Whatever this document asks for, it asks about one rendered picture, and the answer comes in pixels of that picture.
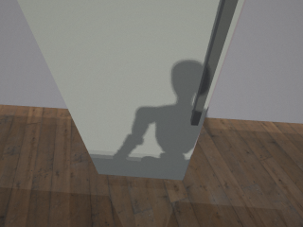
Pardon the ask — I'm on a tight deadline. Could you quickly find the handle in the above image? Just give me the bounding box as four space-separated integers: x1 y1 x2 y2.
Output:
190 0 239 126

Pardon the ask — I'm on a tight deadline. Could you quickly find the fridge door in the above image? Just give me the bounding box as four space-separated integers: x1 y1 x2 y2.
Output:
17 0 244 181

